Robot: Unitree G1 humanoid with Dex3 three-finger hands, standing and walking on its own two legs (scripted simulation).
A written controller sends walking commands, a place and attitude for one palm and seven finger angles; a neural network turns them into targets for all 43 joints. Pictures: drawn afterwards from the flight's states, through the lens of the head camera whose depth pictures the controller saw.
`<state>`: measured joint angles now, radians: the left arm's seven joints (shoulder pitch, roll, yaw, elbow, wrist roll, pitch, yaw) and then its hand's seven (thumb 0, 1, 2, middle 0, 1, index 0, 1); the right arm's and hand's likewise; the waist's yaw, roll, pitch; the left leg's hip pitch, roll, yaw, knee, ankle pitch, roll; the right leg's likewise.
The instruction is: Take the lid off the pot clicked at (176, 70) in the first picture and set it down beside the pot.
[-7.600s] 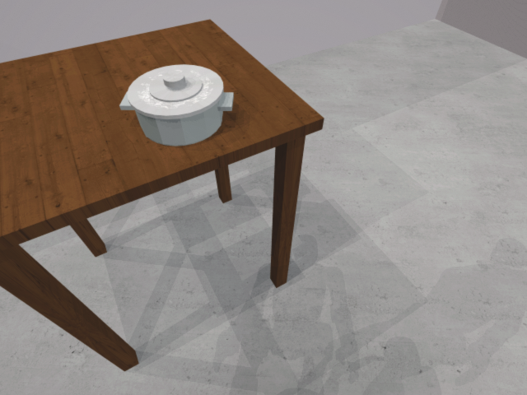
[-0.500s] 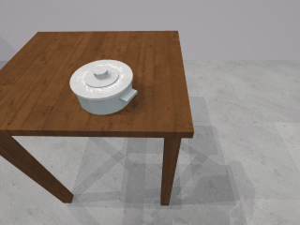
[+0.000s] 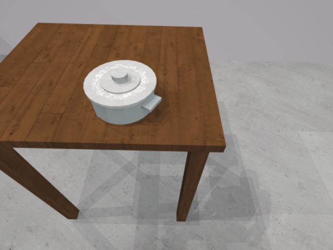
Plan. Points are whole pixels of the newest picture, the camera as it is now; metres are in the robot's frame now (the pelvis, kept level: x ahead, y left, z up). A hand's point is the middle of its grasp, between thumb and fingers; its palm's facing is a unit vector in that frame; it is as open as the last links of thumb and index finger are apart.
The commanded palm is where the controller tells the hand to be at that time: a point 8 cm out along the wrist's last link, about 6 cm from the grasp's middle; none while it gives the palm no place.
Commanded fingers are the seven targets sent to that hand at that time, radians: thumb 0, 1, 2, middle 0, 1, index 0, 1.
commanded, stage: come to a stop and stand still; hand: left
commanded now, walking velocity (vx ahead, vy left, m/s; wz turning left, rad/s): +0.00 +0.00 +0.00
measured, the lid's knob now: (119, 74) +0.49 +0.15 +0.16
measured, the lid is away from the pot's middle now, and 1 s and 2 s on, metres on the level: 0.00 0.00 0.00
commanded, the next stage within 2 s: look again from close up in 0.42 s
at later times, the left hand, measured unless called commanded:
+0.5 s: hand out of the picture +0.04 +0.19 -0.17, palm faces +0.01 -0.98 -0.22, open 7.4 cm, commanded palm none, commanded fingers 0.00 0.90 0.90 -0.20 -0.30 -0.20 -0.30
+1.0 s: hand out of the picture +0.05 +0.18 -0.17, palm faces +0.01 -0.97 -0.22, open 7.4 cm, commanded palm none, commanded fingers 0.00 0.90 0.90 -0.20 -0.30 -0.20 -0.30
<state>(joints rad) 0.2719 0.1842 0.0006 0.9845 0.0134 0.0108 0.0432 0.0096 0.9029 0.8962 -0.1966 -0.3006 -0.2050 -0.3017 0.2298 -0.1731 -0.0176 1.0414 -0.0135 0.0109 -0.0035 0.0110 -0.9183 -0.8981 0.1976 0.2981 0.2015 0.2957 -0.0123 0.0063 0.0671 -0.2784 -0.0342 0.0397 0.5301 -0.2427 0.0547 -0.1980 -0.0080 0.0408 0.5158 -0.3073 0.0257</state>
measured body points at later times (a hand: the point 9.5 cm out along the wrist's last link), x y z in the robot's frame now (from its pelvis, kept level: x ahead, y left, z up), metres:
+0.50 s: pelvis +0.01 +0.01 +0.00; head +0.04 +0.01 +0.45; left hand +0.04 +0.24 -0.15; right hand +0.06 -0.23 -0.15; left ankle +0.03 +0.08 -0.73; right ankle -0.02 -0.14 -0.73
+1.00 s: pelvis +0.02 +0.00 +0.00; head +0.05 +0.00 +0.45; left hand +0.05 +0.23 -0.15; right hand +0.04 -0.23 -0.16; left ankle +0.03 +0.08 -0.73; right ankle -0.02 -0.14 -0.73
